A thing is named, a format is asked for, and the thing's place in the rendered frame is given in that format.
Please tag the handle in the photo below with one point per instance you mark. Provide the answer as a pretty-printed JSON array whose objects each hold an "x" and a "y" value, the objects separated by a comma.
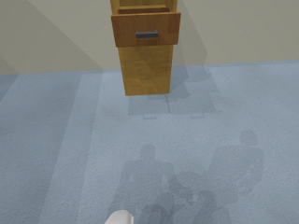
[{"x": 146, "y": 34}]

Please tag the robot left thigh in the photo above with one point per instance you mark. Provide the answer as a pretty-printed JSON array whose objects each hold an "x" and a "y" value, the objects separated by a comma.
[{"x": 121, "y": 217}]

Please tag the drawer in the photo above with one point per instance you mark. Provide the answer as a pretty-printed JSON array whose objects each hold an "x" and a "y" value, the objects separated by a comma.
[{"x": 129, "y": 20}]

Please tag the cabinet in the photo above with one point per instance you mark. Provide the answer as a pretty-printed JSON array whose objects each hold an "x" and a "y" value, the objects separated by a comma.
[{"x": 145, "y": 70}]

